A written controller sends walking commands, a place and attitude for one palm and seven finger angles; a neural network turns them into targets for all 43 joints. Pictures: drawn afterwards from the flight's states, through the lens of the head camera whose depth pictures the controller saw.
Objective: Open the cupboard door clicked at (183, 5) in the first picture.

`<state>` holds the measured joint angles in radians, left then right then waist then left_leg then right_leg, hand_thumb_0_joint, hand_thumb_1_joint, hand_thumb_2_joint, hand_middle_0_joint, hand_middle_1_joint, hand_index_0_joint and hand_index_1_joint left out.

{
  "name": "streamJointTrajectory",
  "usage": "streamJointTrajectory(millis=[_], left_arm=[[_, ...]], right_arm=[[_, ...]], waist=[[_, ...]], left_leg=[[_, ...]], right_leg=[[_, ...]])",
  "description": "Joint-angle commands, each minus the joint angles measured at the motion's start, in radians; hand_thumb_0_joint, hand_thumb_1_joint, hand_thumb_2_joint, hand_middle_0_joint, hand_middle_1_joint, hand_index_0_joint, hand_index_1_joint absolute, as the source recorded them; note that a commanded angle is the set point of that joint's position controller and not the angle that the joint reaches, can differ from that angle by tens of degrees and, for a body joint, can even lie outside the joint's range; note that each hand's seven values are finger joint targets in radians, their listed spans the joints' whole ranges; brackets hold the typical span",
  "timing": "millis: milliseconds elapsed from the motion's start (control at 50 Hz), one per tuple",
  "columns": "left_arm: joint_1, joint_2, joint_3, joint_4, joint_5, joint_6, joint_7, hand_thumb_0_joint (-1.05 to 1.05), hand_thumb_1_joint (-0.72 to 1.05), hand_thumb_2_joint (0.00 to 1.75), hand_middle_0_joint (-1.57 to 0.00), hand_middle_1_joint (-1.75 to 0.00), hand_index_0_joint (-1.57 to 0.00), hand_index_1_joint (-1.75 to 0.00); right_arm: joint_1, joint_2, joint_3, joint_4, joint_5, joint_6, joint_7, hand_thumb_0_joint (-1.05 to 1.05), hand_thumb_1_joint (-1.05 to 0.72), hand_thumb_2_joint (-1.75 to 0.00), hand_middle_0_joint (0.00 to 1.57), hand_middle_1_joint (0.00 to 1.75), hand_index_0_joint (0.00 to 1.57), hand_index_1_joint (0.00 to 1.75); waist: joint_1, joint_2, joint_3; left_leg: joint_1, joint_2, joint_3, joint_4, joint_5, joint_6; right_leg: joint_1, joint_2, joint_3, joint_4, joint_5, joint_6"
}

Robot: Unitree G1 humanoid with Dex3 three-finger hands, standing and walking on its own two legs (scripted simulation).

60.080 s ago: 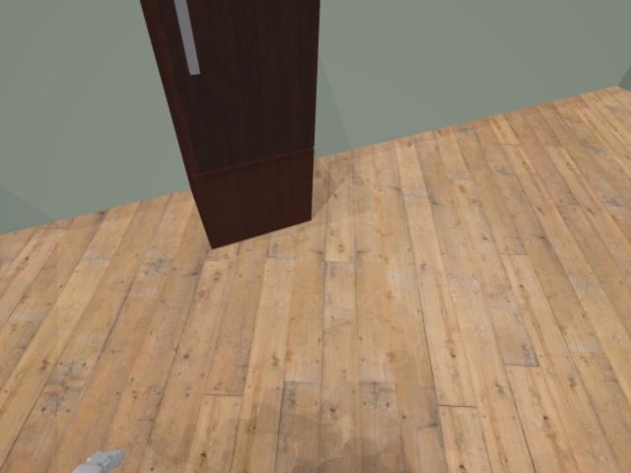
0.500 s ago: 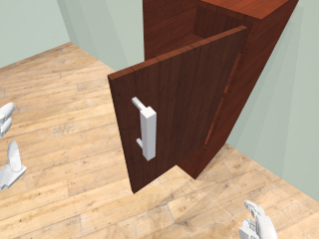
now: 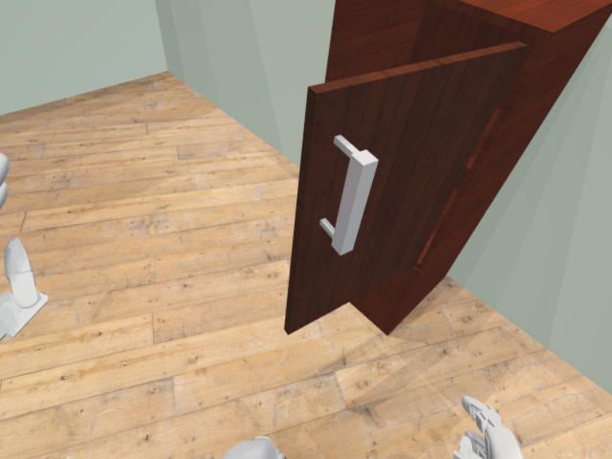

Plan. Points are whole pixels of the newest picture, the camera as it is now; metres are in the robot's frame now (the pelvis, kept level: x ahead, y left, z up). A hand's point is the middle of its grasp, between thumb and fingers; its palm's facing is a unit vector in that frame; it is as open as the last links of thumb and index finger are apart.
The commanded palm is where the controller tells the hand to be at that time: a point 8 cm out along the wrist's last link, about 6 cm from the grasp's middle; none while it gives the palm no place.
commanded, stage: step back with the hand held close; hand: left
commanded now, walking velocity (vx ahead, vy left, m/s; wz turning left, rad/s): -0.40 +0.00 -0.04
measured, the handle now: (342, 198) +0.44 -0.01 +0.12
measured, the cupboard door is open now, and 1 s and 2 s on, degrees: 79 79 79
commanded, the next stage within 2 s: stop stepping back and stand still in 0.20 s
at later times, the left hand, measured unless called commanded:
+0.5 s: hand out of the picture +0.09 +0.36 +0.20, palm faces +0.45 -0.86 -0.24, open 7.4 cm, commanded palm +0.02 +0.38 +0.20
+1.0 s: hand out of the picture -0.07 +0.48 +0.20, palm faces +0.52 -0.83 -0.17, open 7.4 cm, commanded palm -0.13 +0.50 +0.20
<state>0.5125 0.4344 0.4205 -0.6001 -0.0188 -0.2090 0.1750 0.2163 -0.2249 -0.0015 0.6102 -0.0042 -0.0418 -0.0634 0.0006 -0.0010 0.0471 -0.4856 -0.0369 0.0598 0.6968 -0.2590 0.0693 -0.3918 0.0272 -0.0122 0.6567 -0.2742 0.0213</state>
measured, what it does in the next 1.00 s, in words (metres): walks backwards: right foot, then left foot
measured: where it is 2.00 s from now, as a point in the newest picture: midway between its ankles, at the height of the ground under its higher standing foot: outside the picture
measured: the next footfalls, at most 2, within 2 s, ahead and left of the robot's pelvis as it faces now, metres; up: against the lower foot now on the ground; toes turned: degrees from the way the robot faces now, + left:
right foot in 0.32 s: -0.23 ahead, -0.06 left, -0.01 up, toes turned -8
left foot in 0.42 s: +0.00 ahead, +0.14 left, +0.00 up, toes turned -8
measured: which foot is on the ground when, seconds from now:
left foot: down 0.00-0.28, up 0.30-0.40, down 0.42-0.76, up 0.78-0.98, down 1.00-1.00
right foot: up 0.00-0.30, down 0.32-0.44, up 0.46-0.80, down 0.82-1.00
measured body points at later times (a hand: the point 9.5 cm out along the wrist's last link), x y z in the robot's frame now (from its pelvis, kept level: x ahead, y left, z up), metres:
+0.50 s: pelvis -0.15 +0.10 -0.01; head -0.15 +0.16 +0.44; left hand +0.06 +0.41 +0.21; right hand +0.02 -0.13 -0.06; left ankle -0.04 +0.14 -0.71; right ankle -0.24 -0.06 -0.66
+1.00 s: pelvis -0.29 +0.21 +0.00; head -0.33 +0.25 +0.45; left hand -0.10 +0.52 +0.21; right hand -0.16 -0.05 -0.06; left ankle -0.29 +0.38 -0.72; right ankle -0.32 +0.08 -0.71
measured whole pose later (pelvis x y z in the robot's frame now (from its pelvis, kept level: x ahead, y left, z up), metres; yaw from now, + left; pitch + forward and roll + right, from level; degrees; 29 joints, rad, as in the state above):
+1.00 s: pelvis -0.29 +0.21 +0.00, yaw -3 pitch -2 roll -2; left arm 0.34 0.32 0.44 -0.45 -0.04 -0.16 0.17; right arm 0.28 -0.22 0.00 0.66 -0.01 -0.09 -0.09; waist 0.01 -0.05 -0.09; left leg -0.29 0.11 -0.04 0.74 -0.44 0.00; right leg -0.26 -0.05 -0.10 0.73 -0.45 -0.05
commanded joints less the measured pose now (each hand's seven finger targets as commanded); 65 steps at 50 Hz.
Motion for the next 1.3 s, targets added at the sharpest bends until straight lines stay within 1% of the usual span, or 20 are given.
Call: streamJointTrajectory(millis=[0,220,260,280,320,380,420,500,580,700,740,800,820,840,900,940,980,1020,1140,1280], left_arm=[[-0.132,0.250,0.204,-0.166,0.001,-0.047,0.026,0.00,0.90,0.90,-0.20,-0.30,-0.20,-0.30],[-0.036,0.184,0.112,-0.248,-0.072,-0.065,-0.021,0.00,0.90,0.90,-0.20,-0.30,-0.20,-0.30],[-0.017,0.236,0.145,-0.204,-0.055,-0.109,-0.010,0.00,0.90,0.90,-0.20,-0.30,-0.20,-0.30],[-0.067,0.233,0.153,-0.158,-0.042,-0.112,-0.025,0.00,0.90,0.90,-0.20,-0.30,-0.20,-0.30],[-0.222,0.368,0.281,-0.292,-0.064,-0.097,-0.031,0.00,0.90,0.90,-0.20,-0.30,-0.20,-0.30],[-0.304,0.193,0.135,-0.110,-0.036,-0.016,-0.025,0.00,0.90,0.90,-0.20,-0.30,-0.20,-0.30],[-0.351,0.184,0.082,-0.177,-0.038,-0.017,-0.036,0.00,0.90,0.90,-0.20,-0.30,-0.20,-0.30],[-0.252,0.234,0.140,-0.262,-0.032,-0.040,-0.036,0.00,0.90,0.90,-0.20,-0.30,-0.20,-0.30],[0.085,0.179,0.131,-0.399,-0.028,-0.020,-0.039,0.00,0.90,0.90,-0.20,-0.30,-0.20,-0.30],[0.202,0.255,0.231,-0.238,-0.024,0.009,-0.005,0.00,0.90,0.90,-0.20,-0.30,-0.20,-0.30],[0.071,0.285,0.213,-0.182,-0.022,0.040,-0.007,0.00,0.90,0.90,-0.20,-0.30,-0.20,-0.30],[-0.318,0.449,0.346,-0.216,-0.046,0.020,-0.036,0.00,0.90,0.90,-0.20,-0.30,-0.20,-0.30],[-0.367,0.437,0.333,-0.046,-0.052,-0.009,-0.028,0.00,0.90,0.90,-0.20,-0.30,-0.20,-0.30],[-0.318,0.206,0.130,0.058,-0.032,-0.008,-0.046,0.00,0.90,0.90,-0.20,-0.30,-0.20,-0.30],[-0.301,0.126,0.012,-0.023,-0.002,-0.018,-0.022,0.00,0.90,0.90,-0.20,-0.30,-0.20,-0.30],[-0.316,0.102,-0.038,-0.133,-0.003,-0.030,-0.011,0.00,0.90,0.90,-0.20,-0.30,-0.20,-0.30],[-0.348,0.141,0.010,-0.282,-0.006,-0.080,-0.002,0.00,0.90,0.90,-0.20,-0.30,-0.20,-0.30],[-0.220,0.271,0.164,-0.272,-0.005,-0.110,-0.013,0.00,0.90,0.90,-0.20,-0.30,-0.20,-0.30],[0.039,0.217,0.206,-0.251,-0.024,-0.089,-0.032,0.00,0.90,0.90,-0.20,-0.30,-0.20,-0.30],[0.042,0.165,0.155,0.054,-0.024,-0.008,-0.025,0.00,0.90,0.90,-0.20,-0.30,-0.20,-0.30]], right_arm=[[-0.097,-0.115,-0.059,-0.152,-0.013,-0.083,-0.019,0.00,-0.90,-0.90,0.20,0.30,0.20,0.30],[-0.109,-0.055,-0.065,-0.104,0.012,-0.141,0.052,0.00,-0.90,-0.90,0.20,0.30,0.20,0.30],[-0.063,-0.075,-0.074,-0.034,0.046,-0.132,0.060,0.00,-0.90,-0.90,0.20,0.30,0.20,0.30],[-0.127,-0.087,-0.070,-0.039,0.030,-0.131,0.044,0.00,-0.90,-0.90,0.20,0.30,0.20,0.30],[-0.108,-0.063,-0.020,-0.096,-0.002,-0.131,0.075,0.00,-0.90,-0.90,0.20,0.30,0.20,0.30],[-0.102,-0.127,-0.044,-0.074,0.031,-0.110,0.010,0.00,-0.90,-0.90,0.20,0.30,0.20,0.30],[-0.094,-0.108,-0.019,-0.107,-0.009,-0.149,0.020,0.00,-0.90,-0.90,0.20,0.30,0.20,0.30],[-0.143,-0.109,-0.040,-0.118,-0.005,-0.175,0.055,0.00,-0.90,-0.90,0.20,0.30,0.20,0.30],[-0.163,-0.091,-0.054,-0.157,-0.015,-0.125,0.078,0.00,-0.90,-0.90,0.20,0.30,0.20,0.30],[-0.081,-0.029,-0.059,-0.126,-0.020,-0.076,0.019,0.00,-0.90,-0.90,0.20,0.30,0.20,0.30],[-0.083,-0.052,-0.057,-0.097,0.034,-0.067,0.002,0.00,-0.90,-0.90,0.20,0.30,0.20,0.30],[-0.086,-0.128,-0.066,-0.108,0.002,-0.071,0.015,0.00,-0.90,-0.90,0.20,0.30,0.20,0.30],[-0.130,-0.086,-0.030,-0.165,-0.011,-0.073,0.021,0.00,-0.90,-0.90,0.20,0.30,0.20,0.30],[-0.104,-0.102,-0.059,-0.136,-0.001,-0.067,-0.001,0.00,-0.90,-0.90,0.20,0.30,0.20,0.30],[-0.179,-0.113,-0.063,-0.113,0.004,-0.099,-0.047,0.00,-0.90,-0.90,0.20,0.30,0.20,0.30],[-0.105,-0.078,-0.023,-0.091,-0.010,-0.118,-0.049,0.00,-0.90,-0.90,0.20,0.30,0.20,0.30],[-0.065,-0.109,-0.033,-0.136,-0.013,-0.139,-0.025,0.00,-0.90,-0.90,0.20,0.30,0.20,0.30],[-0.050,-0.085,-0.056,-0.120,-0.014,-0.134,-0.007,0.00,-0.90,-0.90,0.20,0.30,0.20,0.30],[-0.085,-0.086,-0.062,-0.123,-0.016,-0.106,0.029,0.00,-0.90,-0.90,0.20,0.30,0.20,0.30],[-0.065,-0.101,-0.066,-0.121,0.001,-0.044,-0.004,0.00,-0.90,-0.90,0.20,0.30,0.20,0.30]], waist=[[-0.007,0.297,-0.055],[0.059,0.301,-0.317],[0.047,-0.314,-0.196],[0.018,-0.311,0.022],[-0.046,-0.123,-0.097],[-0.075,0.014,-0.062],[-0.034,0.490,-0.132],[-0.001,0.114,-0.054],[0.032,0.412,-0.134],[0.055,0.230,-0.207],[0.050,-0.336,-0.128],[-0.086,-0.114,-0.014],[-0.099,-0.158,0.023],[-0.051,-0.175,0.016],[-0.010,0.027,0.135],[-0.039,0.203,0.095],[-0.035,0.546,0.029],[-0.020,0.152,-0.038],[-0.004,0.383,-0.061],[-0.003,0.080,-0.049]], left_leg=[[-0.316,0.412,-0.568,-0.666,-0.555,0.027],[0.255,0.108,0.025,-0.550,0.038,-0.312],[0.492,0.027,-0.082,0.479,-0.100,-0.257],[0.179,-0.024,-0.136,0.745,-0.282,-0.189],[-0.054,0.064,-0.242,0.675,-0.315,-0.098],[0.395,-0.002,-0.112,-0.135,0.214,-0.057],[0.387,0.334,-0.558,-0.305,0.876,0.071],[0.079,0.264,-0.546,-0.630,-0.387,-0.110],[-0.002,0.143,-0.216,-0.720,-0.490,-0.237],[-0.013,0.118,0.047,-0.523,-0.170,-0.218],[0.066,0.005,0.058,0.506,-0.194,-0.189],[-0.130,0.149,-0.317,1.002,-0.138,-0.082],[-0.065,0.182,-0.182,0.821,-0.067,-0.106],[-0.130,0.132,-0.091,0.594,-0.069,-0.087],[0.123,0.134,-0.043,0.206,-0.256,-0.046],[0.274,0.034,0.065,-0.230,-0.216,-0.053],[0.448,0.356,-0.542,-0.438,-0.009,0.061],[0.415,0.447,-0.583,-0.423,0.174,0.157],[0.168,0.319,-0.175,-0.448,-0.061,0.050],[-0.004,0.267,-0.111,-0.304,-0.301,0.017]], right_leg=[[0.150,0.097,0.112,0.709,-0.247,-0.016],[0.336,0.153,-0.210,-0.088,-0.408,-0.093],[-0.200,-0.298,0.167,-0.511,-0.122,-0.235],[-0.224,-0.310,0.121,-0.498,0.064,-0.256],[0.057,-0.403,0.201,-0.281,0.485,-0.276],[0.064,-0.161,0.058,0.123,0.644,-0.070],[-0.002,0.066,0.096,0.586,-0.391,-0.020],[0.052,0.045,0.110,0.519,-0.178,-0.013],[0.198,0.130,-0.072,0.501,-0.091,-0.017],[0.480,0.151,-0.248,0.053,-0.310,-0.082],[0.066,-0.206,0.043,-0.358,-0.253,-0.229],[-0.314,-0.513,0.484,-0.500,-0.371,-0.342],[-0.357,-0.449,0.398,-0.569,-0.541,-0.139],[-0.105,-0.311,0.272,-0.517,-0.638,-0.165],[-0.196,-0.327,0.310,-0.406,-0.595,-0.234],[-0.082,-0.165,0.018,-0.117,-0.400,-0.156],[-0.301,0.015,-0.118,0.397,-0.365,-0.027],[-0.276,-0.021,0.006,0.474,-0.264,-0.018],[0.013,-0.036,-0.046,0.231,-0.062,-0.012],[0.338,0.025,-0.124,-0.127,-0.174,-0.032]])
